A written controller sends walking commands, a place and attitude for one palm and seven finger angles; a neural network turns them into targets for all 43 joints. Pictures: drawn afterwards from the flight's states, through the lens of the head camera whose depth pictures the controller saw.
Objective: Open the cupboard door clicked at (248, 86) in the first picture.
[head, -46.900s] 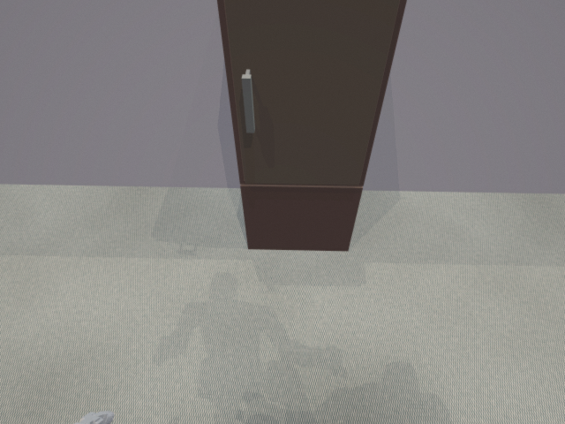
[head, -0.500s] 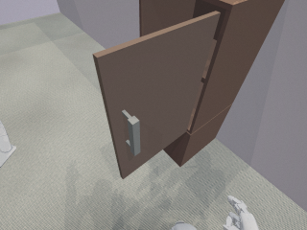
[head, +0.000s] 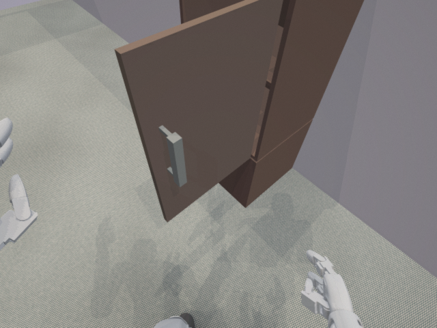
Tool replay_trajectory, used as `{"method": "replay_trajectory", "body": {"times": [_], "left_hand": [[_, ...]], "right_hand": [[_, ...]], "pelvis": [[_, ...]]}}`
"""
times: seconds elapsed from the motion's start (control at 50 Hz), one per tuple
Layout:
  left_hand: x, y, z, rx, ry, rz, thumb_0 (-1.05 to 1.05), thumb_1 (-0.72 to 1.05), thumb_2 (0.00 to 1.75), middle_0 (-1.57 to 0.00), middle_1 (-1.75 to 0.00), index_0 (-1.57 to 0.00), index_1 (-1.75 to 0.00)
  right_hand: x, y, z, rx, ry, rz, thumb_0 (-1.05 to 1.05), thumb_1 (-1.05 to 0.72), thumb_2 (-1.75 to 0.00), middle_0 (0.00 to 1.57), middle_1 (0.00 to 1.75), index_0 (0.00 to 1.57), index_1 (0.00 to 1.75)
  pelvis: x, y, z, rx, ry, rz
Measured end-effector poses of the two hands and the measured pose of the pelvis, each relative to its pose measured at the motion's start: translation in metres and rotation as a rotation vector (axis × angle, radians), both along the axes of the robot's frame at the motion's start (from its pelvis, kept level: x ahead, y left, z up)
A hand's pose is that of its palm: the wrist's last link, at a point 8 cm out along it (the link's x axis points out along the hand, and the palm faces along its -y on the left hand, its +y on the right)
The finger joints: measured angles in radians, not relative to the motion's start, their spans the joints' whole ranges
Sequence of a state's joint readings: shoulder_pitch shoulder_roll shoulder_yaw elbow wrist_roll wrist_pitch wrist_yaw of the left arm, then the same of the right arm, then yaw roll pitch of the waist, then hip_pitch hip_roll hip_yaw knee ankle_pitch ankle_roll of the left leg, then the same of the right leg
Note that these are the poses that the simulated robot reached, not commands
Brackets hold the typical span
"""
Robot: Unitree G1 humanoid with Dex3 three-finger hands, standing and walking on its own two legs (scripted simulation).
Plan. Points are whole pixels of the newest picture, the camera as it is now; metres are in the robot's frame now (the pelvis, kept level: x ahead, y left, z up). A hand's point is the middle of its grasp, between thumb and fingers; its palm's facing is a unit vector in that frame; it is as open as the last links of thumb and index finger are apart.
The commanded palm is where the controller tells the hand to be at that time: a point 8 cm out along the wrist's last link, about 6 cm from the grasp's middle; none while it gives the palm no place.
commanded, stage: stop stepping back and stand still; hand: left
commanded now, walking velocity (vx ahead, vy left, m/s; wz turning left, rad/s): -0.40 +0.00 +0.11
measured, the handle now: (172, 157) +0.47 +0.15 -0.01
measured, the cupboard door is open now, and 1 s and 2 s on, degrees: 91 91 91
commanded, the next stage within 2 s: let the arm hang, fingers relaxed in 0.74 s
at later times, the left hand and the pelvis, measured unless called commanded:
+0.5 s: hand out of the picture +0.11 +0.26 +0.16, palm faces +0.47 -0.77 -0.43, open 7.4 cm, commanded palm +0.06 +0.30 +0.18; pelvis -0.08 -0.01 +0.00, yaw +1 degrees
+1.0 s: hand out of the picture +0.10 +0.25 -0.06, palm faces +0.15 -0.90 -0.40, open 7.4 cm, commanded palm none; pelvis -0.08 +0.00 -0.01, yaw +4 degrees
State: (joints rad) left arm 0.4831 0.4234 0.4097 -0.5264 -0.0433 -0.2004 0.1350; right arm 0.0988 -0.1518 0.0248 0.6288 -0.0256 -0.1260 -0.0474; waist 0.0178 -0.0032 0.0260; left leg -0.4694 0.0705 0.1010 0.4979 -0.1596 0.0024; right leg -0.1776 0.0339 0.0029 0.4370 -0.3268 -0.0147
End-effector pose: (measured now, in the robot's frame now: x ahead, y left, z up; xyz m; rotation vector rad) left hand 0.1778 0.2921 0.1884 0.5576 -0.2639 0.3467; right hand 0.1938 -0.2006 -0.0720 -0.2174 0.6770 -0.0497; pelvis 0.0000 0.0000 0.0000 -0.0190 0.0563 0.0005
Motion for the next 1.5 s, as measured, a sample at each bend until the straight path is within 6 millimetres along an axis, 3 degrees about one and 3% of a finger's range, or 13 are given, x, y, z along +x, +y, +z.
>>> {"method": "replay_trajectory", "body": {"times": [0.08, 0.22, 0.44, 0.7, 0.84, 0.88, 0.96, 1.04, 1.12, 1.22, 1.3, 1.4, 1.5], "left_hand": [[-0.010, -0.014, 0.004, 0.048, 0.046, -0.072, 0.01, 0.89, 0.90, -0.21, -0.30, -0.21, -0.30], [-0.036, -0.002, -0.007, 0.052, 0.075, -0.056, 0.01, 0.89, 0.90, -0.21, -0.30, -0.21, -0.30], [-0.106, 0.000, -0.006, 0.004, 0.022, 0.068, 0.01, 0.89, 0.90, -0.21, -0.30, -0.21, -0.30], [-0.105, 0.000, -0.007, 0.008, -0.023, 0.086, 0.01, 0.89, 0.90, -0.21, -0.30, -0.21, -0.30], [-0.102, -0.005, -0.009, -0.015, 0.002, 0.051, 0.01, 0.89, 0.90, -0.21, -0.30, -0.21, -0.30], [-0.091, 0.002, -0.036, -0.035, 0.109, 0.045, 0.00, 0.89, 0.90, -0.21, -0.30, -0.21, -0.30], [-0.085, 0.011, -0.156, -0.239, 0.584, 0.129, 0.00, 0.90, 0.90, -0.20, -0.30, -0.20, -0.30], [-0.136, -0.023, -0.267, -0.426, 1.056, 0.175, 0.00, 0.91, 0.90, -0.19, -0.30, -0.19, -0.30], [-0.210, -0.071, -0.324, -0.570, 1.397, 0.160, 0.01, 0.91, 0.90, -0.20, -0.30, -0.20, -0.30], [-0.279, -0.073, -0.336, -0.648, 1.574, 0.282, 0.00, 0.98, 0.90, -0.20, -0.30, -0.20, -0.30], [-0.313, -0.062, -0.330, -0.653, 1.644, 0.364, 0.00, 0.96, 0.90, -0.20, -0.30, -0.20, -0.30], [-0.325, -0.044, -0.320, -0.618, 1.661, 0.427, 0.00, 0.93, 0.90, -0.20, -0.30, -0.20, -0.30], [-0.306, -0.030, -0.314, -0.575, 1.608, 0.430, 0.00, 0.92, 0.90, -0.20, -0.30, -0.20, -0.30]], "right_hand": [[-0.026, -0.022, 0.011, -0.028, 0.029, -0.068, 0.02, -0.90, -0.90, 0.20, 0.30, 0.21, 0.30], [-0.075, -0.056, 0.014, -0.122, 0.025, -0.170, 0.02, -0.90, -0.90, 0.20, 0.30, 0.20, 0.30], [-0.133, -0.054, -0.002, -0.104, 0.076, -0.112, 0.02, -0.90, -0.90, 0.20, 0.30, 0.20, 0.30], [-0.139, -0.027, -0.012, -0.012, 0.028, -0.079, 0.02, -0.90, -0.90, 0.20, 0.30, 0.20, 0.30], [-0.130, -0.036, -0.012, -0.043, 0.062, -0.076, 0.02, -0.90, -0.90, 0.20, 0.30, 0.21, 0.30], [-0.127, -0.042, -0.018, -0.046, 0.086, -0.047, 0.02, -0.90, -0.90, 0.20, 0.30, 0.21, 0.30], [-0.128, -0.054, -0.039, -0.063, 0.193, -0.026, 0.01, -0.90, -0.90, 0.20, 0.30, 0.20, 0.30], [-0.145, -0.062, -0.045, -0.071, 0.289, -0.047, 0.01, -0.90, -0.90, 0.20, 0.30, 0.20, 0.30], [-0.177, -0.066, -0.045, -0.093, 0.418, -0.081, 0.01, -0.90, -0.90, 0.20, 0.30, 0.20, 0.30], [-0.222, -0.063, -0.048, -0.116, 0.606, -0.093, 0.01, -0.90, -0.90, 0.20, 0.30, 0.20, 0.30], [-0.248, -0.057, -0.054, -0.104, 0.704, -0.100, 0.01, -0.90, -0.90, 0.20, 0.30, 0.20, 0.30], [-0.261, -0.046, -0.061, -0.068, 0.742, -0.106, 0.01, -0.90, -0.90, 0.20, 0.30, 0.20, 0.30], [-0.258, -0.038, -0.067, -0.036, 0.722, -0.105, 0.01, -0.90, -0.90, 0.20, 0.30, 0.20, 0.30]], "pelvis": [[-0.013, -0.005, 0.007, 0.039, 0.015, -0.032], [-0.035, 0.000, 0.000, 0.022, -0.009, -0.007], [-0.071, -0.009, 0.000, 0.013, -0.057, 0.015], [-0.081, -0.013, -0.004, 0.026, -0.083, 0.027], [-0.075, -0.010, -0.003, 0.004, -0.064, 0.026], [-0.076, -0.006, -0.003, 0.007, -0.051, 0.047], [-0.081, -0.002, -0.009, 0.035, -0.039, 0.072], [-0.084, -0.006, -0.008, 0.033, -0.056, 0.068], [-0.085, -0.008, -0.003, 0.024, -0.073, 0.064], [-0.087, -0.010, 0.004, 0.010, -0.072, 0.071], [-0.087, -0.007, 0.007, 0.008, -0.073, 0.077], [-0.088, -0.004, 0.008, 0.011, -0.078, 0.076], [-0.089, -0.001, 0.008, 0.015, -0.083, 0.073]]}}
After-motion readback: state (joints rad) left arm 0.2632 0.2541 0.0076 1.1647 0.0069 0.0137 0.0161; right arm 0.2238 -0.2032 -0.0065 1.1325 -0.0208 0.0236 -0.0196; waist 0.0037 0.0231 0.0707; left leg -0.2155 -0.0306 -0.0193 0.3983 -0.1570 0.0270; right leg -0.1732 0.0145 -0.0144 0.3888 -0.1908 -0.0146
